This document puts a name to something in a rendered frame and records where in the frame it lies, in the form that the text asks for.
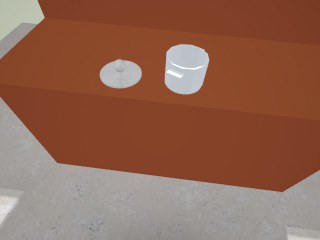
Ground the pot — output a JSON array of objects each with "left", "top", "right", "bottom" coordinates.
[{"left": 164, "top": 44, "right": 209, "bottom": 95}]

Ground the table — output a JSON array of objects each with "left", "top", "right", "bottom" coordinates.
[{"left": 0, "top": 0, "right": 320, "bottom": 192}]

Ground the knob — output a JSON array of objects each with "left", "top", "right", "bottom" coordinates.
[{"left": 113, "top": 59, "right": 126, "bottom": 72}]

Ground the lid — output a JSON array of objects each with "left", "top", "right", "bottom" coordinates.
[{"left": 99, "top": 60, "right": 142, "bottom": 89}]

